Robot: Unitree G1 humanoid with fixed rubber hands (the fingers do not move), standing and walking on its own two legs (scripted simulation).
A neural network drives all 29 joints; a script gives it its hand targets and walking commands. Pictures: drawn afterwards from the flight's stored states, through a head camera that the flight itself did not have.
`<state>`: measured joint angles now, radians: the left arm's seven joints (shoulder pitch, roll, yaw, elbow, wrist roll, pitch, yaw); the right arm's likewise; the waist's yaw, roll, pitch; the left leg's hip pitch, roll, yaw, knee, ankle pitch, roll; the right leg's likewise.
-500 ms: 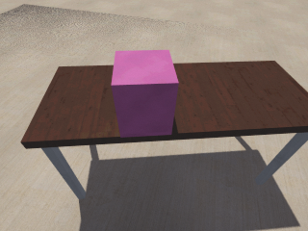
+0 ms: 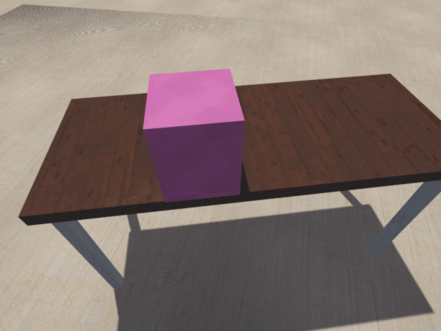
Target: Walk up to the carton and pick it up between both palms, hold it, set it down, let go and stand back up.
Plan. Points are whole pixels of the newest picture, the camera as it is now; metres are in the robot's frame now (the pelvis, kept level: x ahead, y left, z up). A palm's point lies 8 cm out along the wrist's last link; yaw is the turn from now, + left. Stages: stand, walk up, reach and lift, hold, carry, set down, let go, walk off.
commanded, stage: walk up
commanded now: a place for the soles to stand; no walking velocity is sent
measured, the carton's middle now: (196, 137) +0.57 +0.08 +0.02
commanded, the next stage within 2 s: none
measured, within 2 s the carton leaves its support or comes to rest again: neither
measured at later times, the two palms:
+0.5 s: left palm out of the picture -0.04 +0.29 -0.13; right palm out of the picture +0.05 -0.23 -0.13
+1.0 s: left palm (60, 320) +0.19 +0.36 -0.14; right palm out of the picture +0.11 -0.15 -0.13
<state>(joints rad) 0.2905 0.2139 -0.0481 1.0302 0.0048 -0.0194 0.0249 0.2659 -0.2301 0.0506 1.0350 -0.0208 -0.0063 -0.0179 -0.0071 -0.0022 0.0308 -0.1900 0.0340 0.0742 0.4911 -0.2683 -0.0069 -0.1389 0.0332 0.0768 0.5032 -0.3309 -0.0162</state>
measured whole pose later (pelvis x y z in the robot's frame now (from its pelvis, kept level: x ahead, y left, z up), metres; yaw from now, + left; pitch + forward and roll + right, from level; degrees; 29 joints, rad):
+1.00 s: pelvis +0.11 +0.09 -0.01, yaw +0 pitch -4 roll +0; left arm 0.18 0.29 0.01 0.92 0.05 0.09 0.02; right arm 0.34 -0.18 0.01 0.88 -0.03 -0.02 -0.05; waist -0.04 -0.05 0.13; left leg -0.27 0.02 0.04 0.57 -0.23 0.02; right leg -0.45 -0.05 0.03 1.02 -0.40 0.05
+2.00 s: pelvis +0.08 +0.02 +0.00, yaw +7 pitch -2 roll -1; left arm 0.29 0.23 -0.05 1.06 0.01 0.00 0.01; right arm 0.33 -0.21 0.06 1.08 0.00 -0.03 -0.02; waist 0.00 0.00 0.03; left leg -0.19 -0.01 -0.06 0.49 -0.27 0.00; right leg -0.20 -0.02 -0.17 0.44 -0.22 -0.03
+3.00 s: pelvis +0.10 +0.05 -0.01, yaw +17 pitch -2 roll -2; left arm 0.25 0.26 -0.01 1.01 0.03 0.04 0.01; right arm 0.32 -0.25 0.02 0.96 -0.01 0.00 -0.04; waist 0.01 0.01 0.06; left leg -0.27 -0.10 -0.19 0.70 -0.38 0.04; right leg -0.18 -0.11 -0.30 0.61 -0.37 0.01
